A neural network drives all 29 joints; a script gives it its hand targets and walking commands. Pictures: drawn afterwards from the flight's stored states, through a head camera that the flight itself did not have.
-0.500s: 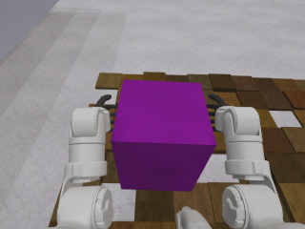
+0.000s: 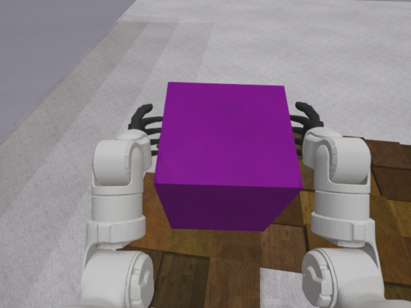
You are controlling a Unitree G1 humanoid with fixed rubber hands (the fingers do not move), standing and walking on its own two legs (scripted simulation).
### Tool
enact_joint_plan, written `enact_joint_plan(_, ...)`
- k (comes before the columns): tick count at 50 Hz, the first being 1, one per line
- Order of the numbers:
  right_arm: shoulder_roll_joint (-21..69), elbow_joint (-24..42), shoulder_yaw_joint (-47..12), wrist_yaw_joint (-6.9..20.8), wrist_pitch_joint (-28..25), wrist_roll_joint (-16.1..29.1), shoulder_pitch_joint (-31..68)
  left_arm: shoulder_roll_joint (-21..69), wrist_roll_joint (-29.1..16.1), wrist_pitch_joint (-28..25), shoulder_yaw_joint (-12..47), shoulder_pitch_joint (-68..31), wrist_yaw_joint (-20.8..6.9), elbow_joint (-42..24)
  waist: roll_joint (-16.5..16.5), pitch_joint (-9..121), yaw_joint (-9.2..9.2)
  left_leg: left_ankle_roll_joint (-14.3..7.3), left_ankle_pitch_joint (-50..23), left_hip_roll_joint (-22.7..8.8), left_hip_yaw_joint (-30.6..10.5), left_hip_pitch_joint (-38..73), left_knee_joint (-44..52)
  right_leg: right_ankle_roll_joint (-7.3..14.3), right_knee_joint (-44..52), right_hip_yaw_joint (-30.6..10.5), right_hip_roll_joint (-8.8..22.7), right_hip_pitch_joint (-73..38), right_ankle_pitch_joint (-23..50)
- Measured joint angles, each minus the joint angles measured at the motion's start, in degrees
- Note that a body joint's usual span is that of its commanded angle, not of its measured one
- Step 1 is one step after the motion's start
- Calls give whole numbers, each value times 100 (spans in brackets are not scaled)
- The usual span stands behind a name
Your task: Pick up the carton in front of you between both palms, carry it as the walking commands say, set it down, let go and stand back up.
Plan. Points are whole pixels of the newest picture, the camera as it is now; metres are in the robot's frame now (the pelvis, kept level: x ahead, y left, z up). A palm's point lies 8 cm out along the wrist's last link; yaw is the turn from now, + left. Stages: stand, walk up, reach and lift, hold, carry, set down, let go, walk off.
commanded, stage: carry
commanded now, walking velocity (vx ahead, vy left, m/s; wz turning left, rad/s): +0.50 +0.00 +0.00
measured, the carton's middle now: (221, 165) +0.39 +0.02 +0.08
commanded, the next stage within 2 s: none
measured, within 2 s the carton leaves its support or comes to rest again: neither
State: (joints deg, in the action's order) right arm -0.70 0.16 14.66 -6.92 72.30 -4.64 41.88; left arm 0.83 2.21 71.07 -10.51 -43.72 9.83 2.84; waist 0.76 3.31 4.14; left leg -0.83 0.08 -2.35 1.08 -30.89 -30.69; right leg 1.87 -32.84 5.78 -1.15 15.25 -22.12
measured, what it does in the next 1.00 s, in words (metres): walks ahead: left foot 0.05 m lower, then right foot 0.05 m higher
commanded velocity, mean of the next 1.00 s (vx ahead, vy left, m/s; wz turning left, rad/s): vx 0.50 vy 0.00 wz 0.00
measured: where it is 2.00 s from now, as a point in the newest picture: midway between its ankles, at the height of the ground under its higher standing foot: (224, 155)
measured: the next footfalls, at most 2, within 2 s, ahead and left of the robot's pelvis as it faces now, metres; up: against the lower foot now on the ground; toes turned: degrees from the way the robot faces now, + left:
left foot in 0.06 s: +0.17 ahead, +0.12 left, -0.05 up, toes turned -2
right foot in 0.46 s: +0.44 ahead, -0.09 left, +0.00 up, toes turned -3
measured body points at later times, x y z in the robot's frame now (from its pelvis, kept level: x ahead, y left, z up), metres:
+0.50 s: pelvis +0.29 +0.01 -0.04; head +0.30 +0.01 +0.41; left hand +0.67 +0.15 +0.08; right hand +0.66 -0.15 +0.07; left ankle +0.14 +0.11 -0.74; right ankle +0.40 -0.08 -0.73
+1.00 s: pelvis +0.57 +0.04 +0.00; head +0.57 +0.05 +0.46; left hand +0.95 +0.19 +0.13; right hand +0.93 -0.11 +0.13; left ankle +0.61 +0.12 -0.73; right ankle +0.48 -0.08 -0.66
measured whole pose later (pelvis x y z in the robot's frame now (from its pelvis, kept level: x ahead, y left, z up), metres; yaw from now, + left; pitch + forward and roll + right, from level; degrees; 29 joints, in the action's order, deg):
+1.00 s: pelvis +0.57 +0.04 +0.00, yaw +0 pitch +5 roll -1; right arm 1.3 -10.1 11.5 -7.5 70.4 -6.0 38.5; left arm -0.2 3.5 69.2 -11.2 -40.6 8.1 11.7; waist 0.0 5.9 -0.5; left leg -3.6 10.9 -0.2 5.9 -22.0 -27.8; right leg 1.1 -60.9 2.5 0.2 24.9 -26.1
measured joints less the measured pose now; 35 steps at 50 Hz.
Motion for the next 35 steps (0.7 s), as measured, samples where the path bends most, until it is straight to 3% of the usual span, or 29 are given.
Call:
enact_joint_plan(2, -101, -233, 21, 0, 142, 31, 253, -71, 7, 147, -1, -223, -5, 194, 80, 166, -78, -11, -555, -27, 150, 446, 680, -90, -437, 34, 14, -129, -368)
enact_joint_plan(3, -144, -410, 24, -1, 208, 37, 428, -138, -2, 233, -8, -353, -13, 308, 132, 239, -121, 49, -486, -51, 201, 687, 803, -131, -884, 50, 40, -90, -470)
enact_joint_plan(4, -144, -584, 27, -12, 225, 36, 568, -242, -29, 306, -8, -484, -25, 430, 2, 290, -173, 282, 14, 59, 121, 735, 575, -124, -1463, -53, 161, 76, -636)
enact_joint_plan(5, -148, -803, -7, -29, 270, 24, 759, -337, -61, 403, -62, -585, -41, 528, 32, 342, -202, 264, 734, 103, -62, 845, 429, -115, -2078, -166, 122, 320, -799)
enact_joint_plan(6, -143, -970, -20, -51, 321, 11, 909, -434, -99, 490, -97, -710, -61, 644, 19, 364, -295, 118, 1301, 178, -151, 862, 281, -84, -2640, -219, 120, 605, -975)
enact_joint_plan(7, -152, -1075, -28, -73, 383, 18, 1003, -495, -128, 565, -133, -834, -68, 773, -11, 335, -389, -164, 1178, 246, -161, 803, 105, -44, -3108, -273, 93, 892, -1084)
enact_joint_plan(8, -159, -1139, -31, -97, 451, 47, 1032, -523, -140, 638, -163, -918, -66, 884, -72, 303, -456, -300, 1258, 303, -143, 765, -102, -11, -3500, -323, 80, 1187, -1104)
enact_joint_plan(13, -191, -1223, 69, -183, 721, 181, 1039, -401, -2, 931, -326, -1074, -22, 1043, -173, 199, -640, -411, 1838, 421, -179, 1050, -138, -14, -4223, -319, 182, 2548, -487)
enact_joint_plan(17, -79, -1510, 170, -152, 560, 86, 961, -257, 202, 831, -546, -987, -37, 1219, -162, 234, -710, -453, 2085, 436, -234, 1475, 105, -60, -3806, -284, 320, 3222, -206)
enact_joint_plan(22, 66, -1751, 74, -67, 209, -85, 512, -114, 404, 450, -581, -590, -151, 1495, -42, 264, -650, -307, 2533, 252, -287, 2162, 288, 96, -1696, 58, 146, 2840, 254)
enact_joint_plan(24, 2, -1657, 48, 38, 82, -24, 287, -5, 440, 205, -467, -436, -176, 1556, 84, 114, -494, -148, 2474, 83, -203, 2024, -650, 271, -1259, 164, -30, 2420, 1249)
enact_joint_plan(27, -52, -1465, 6, 81, -79, 4, -5, 152, 455, -76, -218, -82, -134, 1360, 70, -152, -144, -58, 2409, 365, -395, 973, -3403, 304, -1384, 91, -109, 2120, 801)
enact_joint_plan(29, 2, -1275, -38, 76, -117, -16, -145, 147, 322, -156, -117, 206, -95, 1079, 44, -323, -12, -100, 2446, 432, -334, 330, -4279, 290, -1137, 36, -138, 1816, 635)
enact_joint_plan(31, 83, -1030, -71, 59, -142, -62, -264, 120, 179, -225, -69, 406, -59, 824, 10, -448, 53, -103, 2355, 364, -239, -157, -4177, 255, -791, 18, -127, 1492, 649)
enact_joint_plan(35, 197, -591, -85, 57, -253, -134, -443, 128, 57, -389, -48, 567, -25, 476, -66, -511, 116, -17, 2176, 178, -109, -694, -2905, 263, -243, -18, -71, 896, 549)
